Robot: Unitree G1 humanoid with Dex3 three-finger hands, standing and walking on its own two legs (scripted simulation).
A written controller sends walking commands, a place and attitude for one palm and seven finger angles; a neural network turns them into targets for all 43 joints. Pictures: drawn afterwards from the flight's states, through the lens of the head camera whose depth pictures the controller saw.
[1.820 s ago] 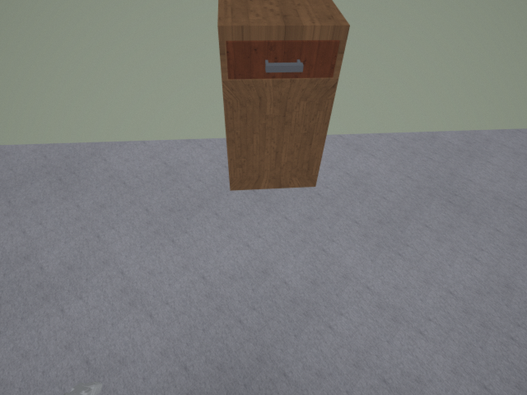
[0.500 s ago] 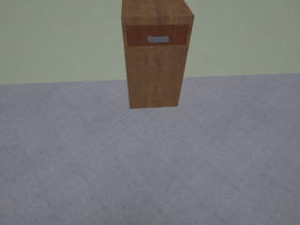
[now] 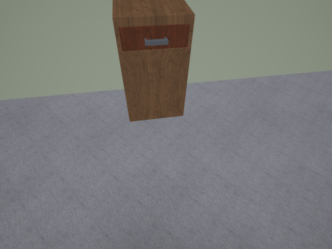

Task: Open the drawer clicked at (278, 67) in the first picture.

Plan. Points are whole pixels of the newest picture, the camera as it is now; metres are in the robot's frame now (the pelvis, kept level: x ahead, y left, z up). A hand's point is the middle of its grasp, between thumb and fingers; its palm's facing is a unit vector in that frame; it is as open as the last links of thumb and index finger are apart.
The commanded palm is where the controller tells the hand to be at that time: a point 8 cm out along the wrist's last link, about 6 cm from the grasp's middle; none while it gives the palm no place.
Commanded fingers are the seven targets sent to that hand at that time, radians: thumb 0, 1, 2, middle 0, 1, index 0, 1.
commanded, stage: walk to a spot facing it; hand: left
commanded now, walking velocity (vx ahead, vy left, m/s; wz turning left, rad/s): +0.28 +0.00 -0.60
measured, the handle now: (156, 40) +1.21 +0.15 -0.07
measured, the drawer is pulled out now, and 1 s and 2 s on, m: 0.00 0.00 0.00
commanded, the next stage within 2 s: turn to face it in 1.40 s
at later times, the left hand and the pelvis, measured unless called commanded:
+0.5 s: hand out of the picture +0.10 +0.17 -0.16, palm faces -0.13 -0.97 -0.19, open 7.4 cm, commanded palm none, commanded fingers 0.00 0.90 0.90 -0.20 -0.30 -0.20 -0.30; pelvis +0.13 -0.02 +0.01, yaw -14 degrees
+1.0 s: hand (158, 138) +0.53 +0.07 -0.14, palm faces -0.57 -0.79 -0.22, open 7.4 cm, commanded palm none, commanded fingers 0.00 0.90 0.90 -0.20 -0.30 -0.20 -0.30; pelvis +0.31 -0.02 +0.01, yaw -35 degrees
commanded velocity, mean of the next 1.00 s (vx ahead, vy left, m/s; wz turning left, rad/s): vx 0.31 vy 0.00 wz -0.59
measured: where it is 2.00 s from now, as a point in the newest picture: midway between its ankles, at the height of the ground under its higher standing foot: (202, 209)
